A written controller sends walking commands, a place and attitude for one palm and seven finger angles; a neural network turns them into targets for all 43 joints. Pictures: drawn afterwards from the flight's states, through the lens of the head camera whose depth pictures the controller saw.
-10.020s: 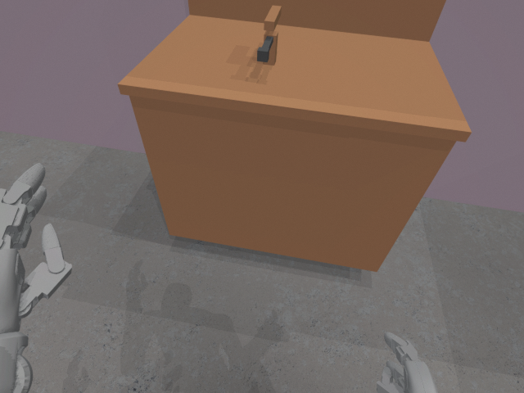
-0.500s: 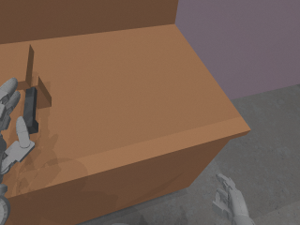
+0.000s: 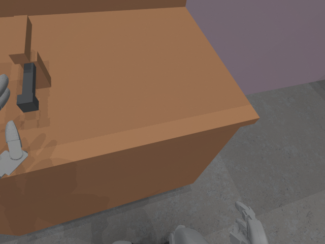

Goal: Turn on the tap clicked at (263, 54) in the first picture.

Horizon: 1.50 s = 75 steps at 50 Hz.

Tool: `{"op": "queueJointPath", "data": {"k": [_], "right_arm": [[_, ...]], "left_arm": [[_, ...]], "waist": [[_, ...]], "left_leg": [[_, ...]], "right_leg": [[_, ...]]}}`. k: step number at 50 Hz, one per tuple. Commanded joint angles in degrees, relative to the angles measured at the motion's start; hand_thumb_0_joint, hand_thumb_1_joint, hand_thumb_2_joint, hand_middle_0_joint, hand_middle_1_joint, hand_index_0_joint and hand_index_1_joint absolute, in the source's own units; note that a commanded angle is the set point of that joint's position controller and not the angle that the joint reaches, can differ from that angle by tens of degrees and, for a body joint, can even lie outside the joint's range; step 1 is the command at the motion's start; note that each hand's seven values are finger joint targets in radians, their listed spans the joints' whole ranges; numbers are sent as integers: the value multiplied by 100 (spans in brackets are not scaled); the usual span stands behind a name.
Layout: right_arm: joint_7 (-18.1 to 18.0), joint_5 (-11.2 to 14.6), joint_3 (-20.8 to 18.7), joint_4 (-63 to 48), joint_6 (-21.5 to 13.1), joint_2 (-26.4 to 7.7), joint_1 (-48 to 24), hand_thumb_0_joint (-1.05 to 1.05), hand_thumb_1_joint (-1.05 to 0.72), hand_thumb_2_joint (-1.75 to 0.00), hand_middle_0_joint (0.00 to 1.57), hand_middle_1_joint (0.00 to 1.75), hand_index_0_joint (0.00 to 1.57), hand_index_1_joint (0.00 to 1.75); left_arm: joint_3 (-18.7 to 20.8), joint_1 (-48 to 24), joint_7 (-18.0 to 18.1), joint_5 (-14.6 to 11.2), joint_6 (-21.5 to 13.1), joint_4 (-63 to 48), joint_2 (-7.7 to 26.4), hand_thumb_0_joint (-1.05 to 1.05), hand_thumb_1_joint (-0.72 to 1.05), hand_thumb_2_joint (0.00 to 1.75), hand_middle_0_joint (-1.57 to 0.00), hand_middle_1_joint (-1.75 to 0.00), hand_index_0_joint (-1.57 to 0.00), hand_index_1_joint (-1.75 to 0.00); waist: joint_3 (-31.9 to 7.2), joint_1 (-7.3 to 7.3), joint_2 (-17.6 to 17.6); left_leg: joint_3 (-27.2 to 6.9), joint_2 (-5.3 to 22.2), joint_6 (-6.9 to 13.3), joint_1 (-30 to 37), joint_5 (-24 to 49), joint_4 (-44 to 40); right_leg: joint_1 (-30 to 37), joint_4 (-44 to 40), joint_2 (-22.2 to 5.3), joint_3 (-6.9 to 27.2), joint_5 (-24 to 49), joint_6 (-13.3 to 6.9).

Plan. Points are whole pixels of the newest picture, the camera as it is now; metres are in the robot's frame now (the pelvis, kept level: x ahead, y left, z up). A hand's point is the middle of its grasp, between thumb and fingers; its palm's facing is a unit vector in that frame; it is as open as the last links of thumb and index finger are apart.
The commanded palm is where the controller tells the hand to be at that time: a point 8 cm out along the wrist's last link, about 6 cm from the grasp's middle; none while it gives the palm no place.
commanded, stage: come to a stop and stand still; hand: left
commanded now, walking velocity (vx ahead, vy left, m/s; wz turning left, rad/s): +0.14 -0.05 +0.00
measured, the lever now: (28, 102) +0.36 +0.31 +0.12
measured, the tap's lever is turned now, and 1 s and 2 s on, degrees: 0 0 0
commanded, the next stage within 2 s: look again from close up in 1.40 s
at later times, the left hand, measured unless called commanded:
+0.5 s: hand (34, 189) +0.19 +0.22 +0.15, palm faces +0.38 -0.85 -0.36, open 7.4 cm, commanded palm +0.13 +0.25 +0.17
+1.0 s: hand (35, 200) +0.17 +0.22 +0.13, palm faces +0.32 -0.85 -0.41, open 7.4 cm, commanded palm +0.12 +0.25 +0.17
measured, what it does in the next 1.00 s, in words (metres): steps on the spot: right foot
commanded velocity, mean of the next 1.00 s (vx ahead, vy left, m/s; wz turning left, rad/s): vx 0.05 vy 0.04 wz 0.00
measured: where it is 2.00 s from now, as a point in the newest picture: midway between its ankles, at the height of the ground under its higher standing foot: outside the picture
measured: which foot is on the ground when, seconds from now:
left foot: down 0.00-1.00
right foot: up 0.00-0.16, down 0.18-1.00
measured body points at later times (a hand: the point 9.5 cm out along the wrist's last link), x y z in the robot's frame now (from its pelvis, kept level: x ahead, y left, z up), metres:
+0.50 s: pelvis -0.04 -0.03 -0.01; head +0.00 +0.00 +0.44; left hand +0.16 +0.26 +0.17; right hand +0.11 -0.29 -0.09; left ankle -0.05 +0.07 -0.74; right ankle -0.04 -0.17 -0.74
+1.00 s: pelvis -0.05 -0.03 +0.00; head -0.02 -0.02 +0.45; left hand +0.15 +0.26 +0.15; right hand +0.11 -0.26 -0.08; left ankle -0.05 +0.07 -0.74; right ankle -0.03 -0.16 -0.74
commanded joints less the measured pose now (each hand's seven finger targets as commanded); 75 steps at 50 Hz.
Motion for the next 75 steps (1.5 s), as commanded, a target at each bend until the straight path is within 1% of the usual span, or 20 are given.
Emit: {"op": "queueJointPath", "data": {"k": [1,7,11,12,13,15,21,24,26,28,29,30,32,34,36,43,44,49,57,75], "right_arm": [[214,128,-493,-1003,-366,-988,-152,0,-90,-90,20,30,20,30],[194,305,-248,-1198,-173,-1000,-305,0,-90,-90,20,30,20,30],[154,374,-195,-1128,-25,-896,-209,0,-90,-90,20,30,20,30],[155,436,-297,-1136,26,-911,-137,0,-90,-90,20,30,20,30],[133,468,-395,-1183,74,-1036,-180,0,-90,-90,20,30,20,30],[169,449,-232,-1041,181,-883,-319,0,-90,-90,20,30,20,30],[29,345,-289,-998,-67,-889,-446,0,-90,-90,20,30,20,30],[14,381,-410,-1129,-175,-1103,-464,0,-90,-90,20,30,20,30],[118,278,-294,-1108,-138,-924,-472,0,-90,-90,20,30,20,30],[227,337,-325,-1105,-162,-1007,-376,0,-90,-90,20,30,20,30],[-68,565,426,-1236,-432,-1113,588,0,-90,-90,20,30,20,30],[174,374,6,-1142,-586,-436,195,0,-90,-90,20,30,20,30],[390,102,-161,-1029,-445,-1186,70,0,-90,-90,20,30,20,30],[455,192,-225,-1143,-406,-1168,185,0,-90,-90,20,30,20,30],[570,284,-267,-1176,-350,-1195,222,0,-90,-90,20,30,20,30],[243,228,-123,-1317,-207,-1099,-524,0,-90,-90,20,30,20,30],[176,212,-103,-1322,-170,-1125,-575,0,-90,-90,20,30,20,30],[35,161,-30,-1372,-236,-1045,-666,0,-90,-90,20,30,20,30],[88,162,-111,-1247,-277,-1126,-546,0,-90,-90,20,30,20,30],[19,123,-20,-1296,-136,-1019,-650,0,-90,-90,20,30,20,30]], "left_arm": [[394,352,20,-48,-319,-1941,505,0,90,90,-20,-30,-20,-30],[598,-27,182,-60,150,-1443,784,0,90,90,-20,-30,-20,-30],[867,-9,269,-31,153,-697,1055,0,90,90,-20,-30,-20,-30],[666,122,215,-72,265,-503,778,0,90,90,-20,-30,-20,-30],[500,254,181,-137,327,-548,640,0,90,90,-20,-30,-20,-30],[406,427,233,-98,389,-437,547,0,90,90,-20,-30,-20,-30],[272,-415,367,55,169,-896,619,0,90,90,-20,-30,-20,-30],[421,-322,406,55,118,-1395,801,0,90,90,-20,-30,-20,-30],[372,-421,381,147,37,-1727,858,0,90,90,-20,-30,-20,-30],[248,-315,344,176,45,-1568,649,0,90,90,-20,-30,-20,-30],[2200,-5644,447,286,-825,-2265,5055,0,90,90,-20,-30,-20,-30],[1650,-3072,288,257,-459,160,1988,0,90,90,-20,-30,-20,-30],[1223,-2138,226,109,-314,592,1762,0,90,90,-20,-30,-20,-30],[725,-979,33,-84,-244,884,953,0,90,90,-20,-30,-20,-30],[294,-244,-53,-86,-166,162,437,0,90,90,-20,-30,-20,-30],[612,-378,23,8,99,-64,722,0,90,90,-20,-30,-20,-30],[878,-827,93,19,51,-549,1127,0,90,90,-20,-30,-20,-30],[578,-1272,177,44,75,-952,924,0,90,90,-20,-30,-20,-30],[49,-600,244,67,227,-376,223,0,90,90,-20,-30,-20,-30],[105,-775,281,37,347,-590,368,0,90,90,-20,-30,-20,-30]], "waist": [[-1709,161,1555],[-1154,-21,1750],[-1119,-91,466],[-1064,-50,-703],[-722,2,-1129],[-596,-57,-656],[-673,-23,20],[-1139,63,1295],[-1139,21,2455],[-1016,60,1913],[-1210,-24,2297],[-1348,121,1528],[-1409,92,1276],[-1668,95,578],[-1598,71,-204],[-816,91,136],[-922,92,464],[-1313,150,1123],[-1063,105,705],[-1231,134,791]], "left_leg": [[-551,1502,433,1768,4233,-26],[-747,1062,284,268,136,-358],[-82,236,24,-431,-1201,786],[94,-73,-86,-389,-1224,1441],[25,-93,-106,-310,-907,2196],[-50,24,-58,-628,-693,2444],[220,21,103,517,7,-504],[-611,865,398,1464,2363,-527],[-1031,984,437,1699,3594,-441],[-721,895,338,962,2975,-138],[-316,495,36,602,2627,-369],[-284,753,-17,1146,2994,87],[24,562,-216,939,3261,193],[120,218,-234,491,2403,607],[177,183,-183,393,1926,481],[80,453,-60,444,504,-634],[111,433,-61,528,447,-722],[214,310,-19,665,461,-601],[163,272,-133,567,513,-695],[150,222,-185,596,577,-892]], "right_leg": [[-124,209,-296,147,-4,-31],[1817,-2765,-308,-448,574,156],[2480,-3354,-1226,318,1444,-180],[1839,-3572,-1587,1090,145,-431],[1151,-3927,-2070,1677,-634,-770],[1162,-3700,-2203,1551,-207,-945],[1602,-2679,-1449,465,997,-339],[1379,-1419,-724,-56,1637,-44],[896,-1272,-599,-299,-87,27],[1696,-2378,-603,-323,379,-44],[1410,-1553,-506,-134,378,265],[616,-1531,-609,-303,201,47],[1579,-2009,-563,-40,1342,-81],[2320,-2276,-910,596,3430,-291],[2586,-2315,-1025,654,3862,-295],[1687,-2703,-671,242,1676,28],[1737,-2618,-630,227,1573,23],[2096,-2724,-703,281,1931,-18],[2032,-2941,-612,115,1932,40],[2251,-3038,-535,19,1961,79]]}}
